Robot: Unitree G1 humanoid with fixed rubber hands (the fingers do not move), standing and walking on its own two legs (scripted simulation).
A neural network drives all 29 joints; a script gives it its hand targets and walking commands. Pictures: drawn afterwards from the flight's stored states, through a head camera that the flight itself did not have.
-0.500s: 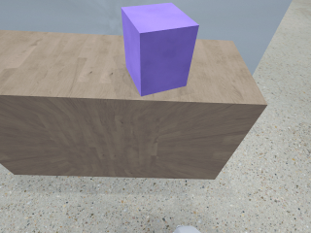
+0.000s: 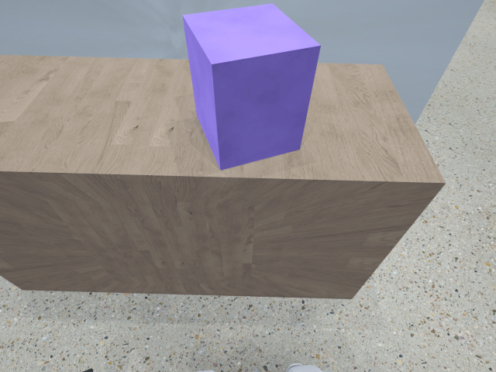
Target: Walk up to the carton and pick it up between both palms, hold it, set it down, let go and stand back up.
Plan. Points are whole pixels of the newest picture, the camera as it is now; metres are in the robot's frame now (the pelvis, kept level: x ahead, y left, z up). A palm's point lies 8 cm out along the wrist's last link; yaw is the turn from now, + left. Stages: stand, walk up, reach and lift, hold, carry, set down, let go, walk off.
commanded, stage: walk up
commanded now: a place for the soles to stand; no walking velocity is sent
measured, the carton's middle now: (246, 88) +0.67 +0.00 +0.10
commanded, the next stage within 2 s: none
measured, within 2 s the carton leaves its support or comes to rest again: neither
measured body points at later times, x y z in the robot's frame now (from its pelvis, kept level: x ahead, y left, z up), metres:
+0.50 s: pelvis -0.04 -0.03 +0.00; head -0.01 -0.02 +0.45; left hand +0.05 +0.28 -0.12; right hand -0.01 -0.35 -0.11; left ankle +0.03 +0.11 -0.71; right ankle -0.09 -0.14 -0.72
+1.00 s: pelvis -0.06 -0.05 +0.00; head -0.05 -0.05 +0.45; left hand +0.03 +0.26 -0.11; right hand -0.02 -0.36 -0.12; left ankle +0.01 +0.10 -0.72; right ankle -0.03 -0.17 -0.72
